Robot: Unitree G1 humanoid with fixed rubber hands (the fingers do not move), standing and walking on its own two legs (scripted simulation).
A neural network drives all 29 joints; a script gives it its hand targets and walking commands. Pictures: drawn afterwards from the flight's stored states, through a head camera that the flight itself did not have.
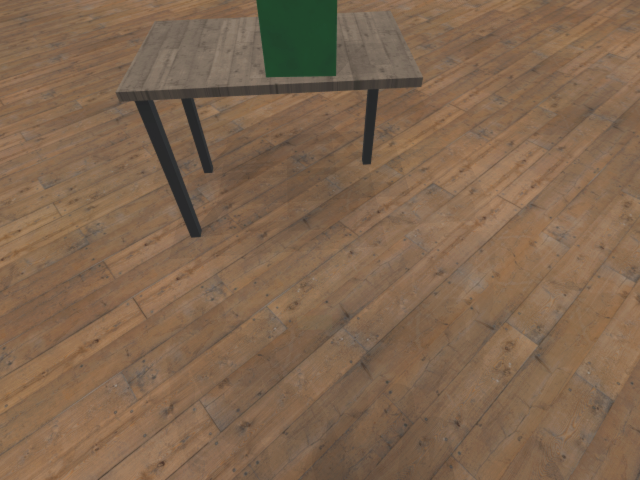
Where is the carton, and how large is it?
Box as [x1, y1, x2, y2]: [256, 0, 336, 76]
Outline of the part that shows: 256,0 266,76 335,75 336,0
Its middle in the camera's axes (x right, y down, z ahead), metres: -0.06 -0.63 +1.13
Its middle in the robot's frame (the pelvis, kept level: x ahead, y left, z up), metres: +1.26 +0.10 +0.04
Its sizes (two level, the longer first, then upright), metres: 0.210 0.200 0.250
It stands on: a table, 0.69 m high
